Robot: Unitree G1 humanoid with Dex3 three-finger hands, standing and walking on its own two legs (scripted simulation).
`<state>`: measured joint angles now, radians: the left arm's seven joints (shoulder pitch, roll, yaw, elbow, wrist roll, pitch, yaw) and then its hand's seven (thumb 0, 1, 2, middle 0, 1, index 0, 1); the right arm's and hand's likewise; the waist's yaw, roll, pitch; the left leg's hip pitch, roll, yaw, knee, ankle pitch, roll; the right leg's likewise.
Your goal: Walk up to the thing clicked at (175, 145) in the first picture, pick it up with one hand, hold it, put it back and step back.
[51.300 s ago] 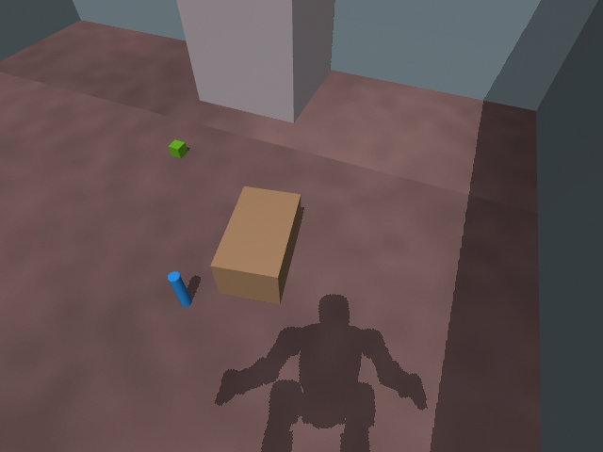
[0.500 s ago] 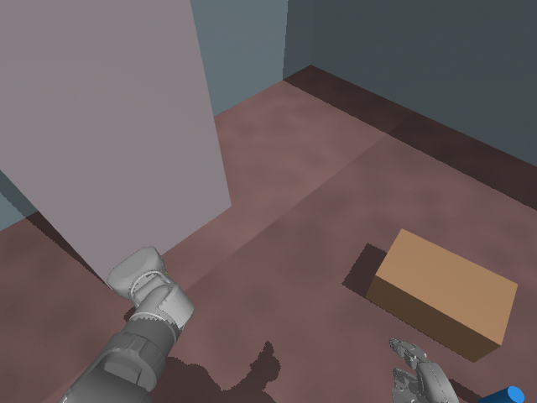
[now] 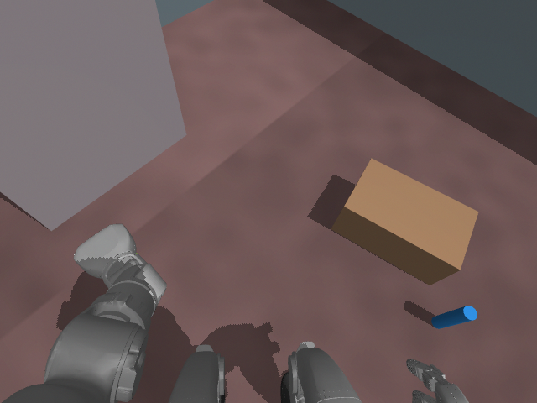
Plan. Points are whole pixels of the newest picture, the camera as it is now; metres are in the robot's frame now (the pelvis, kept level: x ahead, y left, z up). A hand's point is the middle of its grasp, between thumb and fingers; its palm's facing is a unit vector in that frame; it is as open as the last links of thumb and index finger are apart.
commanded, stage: crouch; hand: left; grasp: from above
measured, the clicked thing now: (125, 268) +0.34 +0.25 -0.15
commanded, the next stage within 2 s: lower in 1.48 s
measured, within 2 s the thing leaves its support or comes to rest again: neither
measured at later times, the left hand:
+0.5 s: hand (154, 273) +0.39 +0.25 -0.35, palm faces -0.24 -0.34 -0.91, open 8.6 cm
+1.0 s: hand (162, 278) +0.41 +0.26 -0.46, palm faces -0.26 -0.31 -0.91, open 8.6 cm
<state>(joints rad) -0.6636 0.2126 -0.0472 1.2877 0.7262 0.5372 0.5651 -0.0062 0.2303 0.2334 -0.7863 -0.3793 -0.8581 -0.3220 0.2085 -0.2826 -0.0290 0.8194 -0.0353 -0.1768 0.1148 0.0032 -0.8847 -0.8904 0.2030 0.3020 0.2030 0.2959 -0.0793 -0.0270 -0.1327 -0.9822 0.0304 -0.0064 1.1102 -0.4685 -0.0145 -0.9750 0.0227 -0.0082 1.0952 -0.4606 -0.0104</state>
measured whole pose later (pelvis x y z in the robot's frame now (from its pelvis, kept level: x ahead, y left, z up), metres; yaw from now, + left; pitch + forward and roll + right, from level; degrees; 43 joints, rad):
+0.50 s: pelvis -0.05 +0.01 -0.21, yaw -3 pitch +37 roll -4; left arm -1.00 0.46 0.20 1.52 0.70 0.41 0.61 -0.01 0.18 0.27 -0.83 -0.34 -0.91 -0.28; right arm 0.14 -0.22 0.03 0.90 -0.11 -0.20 0.16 0.00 -0.90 -0.89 0.20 0.30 0.20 0.30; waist -0.21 0.06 -0.20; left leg -1.94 0.04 -0.06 1.94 -0.66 0.00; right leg -1.91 0.03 -0.05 1.89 -0.63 0.00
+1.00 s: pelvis -0.06 +0.01 -0.30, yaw -3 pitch +38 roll -4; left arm -1.10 0.55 0.26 1.59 0.80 0.37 0.60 -0.01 0.18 0.28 -0.84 -0.34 -0.92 -0.27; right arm 0.15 -0.30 0.02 0.88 -0.14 -0.26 0.22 0.00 -0.92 -0.90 0.20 0.30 0.20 0.30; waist -0.24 0.04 -0.12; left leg -2.20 0.02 -0.07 2.22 -0.68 0.00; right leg -2.17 0.02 -0.06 2.17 -0.66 0.00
